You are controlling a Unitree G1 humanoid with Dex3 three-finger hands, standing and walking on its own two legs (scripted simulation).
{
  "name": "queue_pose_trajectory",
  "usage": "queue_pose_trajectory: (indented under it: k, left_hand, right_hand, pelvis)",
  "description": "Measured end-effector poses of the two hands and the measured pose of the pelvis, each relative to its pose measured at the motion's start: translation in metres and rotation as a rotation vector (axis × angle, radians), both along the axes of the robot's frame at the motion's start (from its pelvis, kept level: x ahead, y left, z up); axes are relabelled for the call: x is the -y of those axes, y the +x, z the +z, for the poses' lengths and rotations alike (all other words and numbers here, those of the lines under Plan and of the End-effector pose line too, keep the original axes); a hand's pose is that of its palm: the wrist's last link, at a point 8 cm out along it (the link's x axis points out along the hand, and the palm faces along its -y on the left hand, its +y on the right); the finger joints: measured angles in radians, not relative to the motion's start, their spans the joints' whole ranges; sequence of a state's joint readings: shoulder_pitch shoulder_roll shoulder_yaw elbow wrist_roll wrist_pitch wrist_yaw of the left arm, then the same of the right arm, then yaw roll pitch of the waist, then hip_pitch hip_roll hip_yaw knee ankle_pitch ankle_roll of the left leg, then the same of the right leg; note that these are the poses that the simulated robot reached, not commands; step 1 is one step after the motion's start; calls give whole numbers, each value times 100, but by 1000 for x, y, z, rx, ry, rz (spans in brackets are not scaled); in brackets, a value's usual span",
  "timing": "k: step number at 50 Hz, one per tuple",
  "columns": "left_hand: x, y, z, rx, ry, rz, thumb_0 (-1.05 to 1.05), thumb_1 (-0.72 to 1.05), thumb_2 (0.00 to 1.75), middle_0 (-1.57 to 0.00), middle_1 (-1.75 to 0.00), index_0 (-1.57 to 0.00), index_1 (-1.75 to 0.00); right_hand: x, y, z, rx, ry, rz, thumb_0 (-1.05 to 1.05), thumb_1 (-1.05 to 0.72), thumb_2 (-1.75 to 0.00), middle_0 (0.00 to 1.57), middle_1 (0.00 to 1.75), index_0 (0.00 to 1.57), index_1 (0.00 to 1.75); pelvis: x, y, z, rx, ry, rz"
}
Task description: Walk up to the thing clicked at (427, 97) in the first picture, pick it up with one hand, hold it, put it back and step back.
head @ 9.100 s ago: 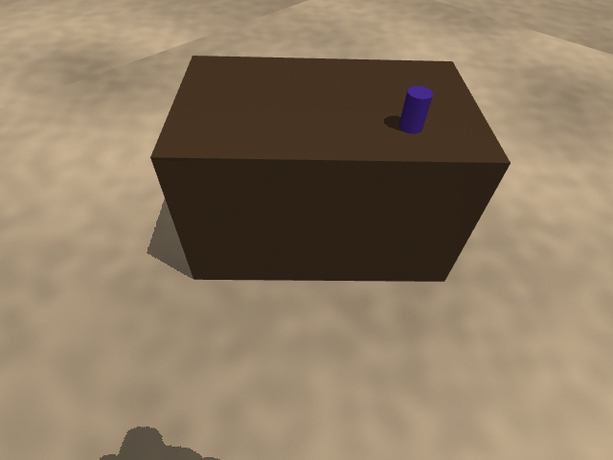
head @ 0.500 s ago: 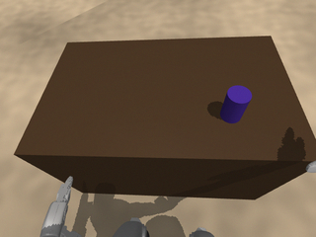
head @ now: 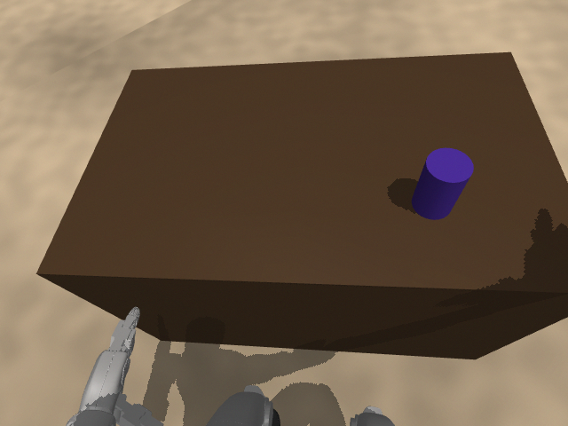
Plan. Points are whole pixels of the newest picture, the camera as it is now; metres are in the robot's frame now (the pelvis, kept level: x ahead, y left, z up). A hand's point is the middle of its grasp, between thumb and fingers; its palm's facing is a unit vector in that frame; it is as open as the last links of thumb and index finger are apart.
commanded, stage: go down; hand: right
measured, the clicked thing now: (439, 185) +0.53 -0.20 -0.06
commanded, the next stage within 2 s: approach in 0.30 s
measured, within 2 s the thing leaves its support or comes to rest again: neither
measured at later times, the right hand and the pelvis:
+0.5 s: hand out of the picture +0.42 -0.38 +0.06, palm faces +0.21 +0.98 -0.04, open 17.7 cm; pelvis +0.00 -0.01 -0.01, yaw +1 degrees
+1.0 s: hand (485, 206) +0.49 -0.27 -0.06, palm faces +0.12 +0.99 +0.06, open 17.7 cm; pelvis -0.03 -0.01 -0.07, yaw +3 degrees
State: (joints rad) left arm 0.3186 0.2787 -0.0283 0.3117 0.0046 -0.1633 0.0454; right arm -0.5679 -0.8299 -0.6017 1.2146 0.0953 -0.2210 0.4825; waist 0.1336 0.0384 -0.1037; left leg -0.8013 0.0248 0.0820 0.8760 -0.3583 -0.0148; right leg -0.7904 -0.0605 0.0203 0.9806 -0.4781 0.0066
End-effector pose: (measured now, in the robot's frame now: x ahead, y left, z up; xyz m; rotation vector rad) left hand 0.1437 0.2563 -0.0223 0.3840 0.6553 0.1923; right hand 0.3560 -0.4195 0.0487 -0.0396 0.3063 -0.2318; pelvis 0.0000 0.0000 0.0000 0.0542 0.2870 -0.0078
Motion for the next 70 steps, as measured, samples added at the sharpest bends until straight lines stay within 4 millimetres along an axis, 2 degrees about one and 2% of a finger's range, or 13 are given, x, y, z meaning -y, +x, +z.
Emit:
queue_pose_trajectory:
  k: [15,24,28,32,37,45,50,53,57,64,70]
  left_hand:
    - [2,-12,-4,-28,15,6,-1,-52,4,-5,-5,-6,-5]
    - [5,-9,-9,-42,21,18,-1,-53,4,-5,-5,-6,-5]
    - [13,-2,-9,-21,10,-3,-1,-53,5,-5,-5,-5,-6]
    - [20,3,-9,15,1,-29,-1,-54,5,-6,-5,-5,-6]
    - [18,3,-6,66,36,-41,-1,-54,5,-6,-5,-5,-6]
    - [-1,-21,-4,69,141,-3,-1,-53,4,-6,-5,-6,-6]
    - [-7,-36,-8,52,182,21,-1,-53,4,-6,-5,-6,-5]
    - [-5,-41,-10,54,181,31,-1,-53,4,-6,-5,-6,-5]
    - [-2,-42,-7,69,165,43,-1,-53,3,-6,-5,-6,-5]
    - [6,-35,-9,98,100,34,-1,-53,3,-6,-5,-6,-5]
    - [-1,-29,-4,109,113,25,-1,-53,3,-6,-5,-6,-5]
  right_hand:
    - [8,19,5,46,9,10,-2,61,-3,6,5,6,6]
    - [13,29,13,84,15,12,-2,61,-2,5,5,6,6]
    - [10,35,13,120,25,24,-2,61,-2,5,5,6,6]
    - [-2,43,2,169,44,47,-2,61,-2,5,5,6,5]
    - [-29,58,-27,220,76,87,-2,61,-2,5,5,6,5]
    - [-79,87,-89,210,99,122,-2,61,-2,5,5,6,5]
    - [-102,104,-112,237,97,106,-2,61,-1,6,4,6,5]
    - [-115,112,-116,245,88,101,-2,61,-1,6,4,6,5]
    - [-126,117,-109,249,74,89,-2,61,-1,6,4,6,5]
    - [-140,115,-95,239,54,91,-2,61,-1,5,4,6,5]
    - [-147,113,-95,232,55,81,-2,61,-1,5,4,6,5]
  pelvis:
    - [4,-5,-7,-32,8,5]
    - [8,-1,-8,-46,16,6]
    - [9,-1,-10,-55,17,5]
    - [9,-4,-16,-71,19,2]
    - [10,-9,-29,-97,22,4]
    - [10,-23,-54,-148,28,23]
    - [8,-30,-68,-182,30,38]
    - [6,-31,-72,-192,32,42]
    - [5,-30,-72,-189,34,45]
    - [3,-25,-68,-178,32,38]
    - [2,-22,-67,-172,26,33]
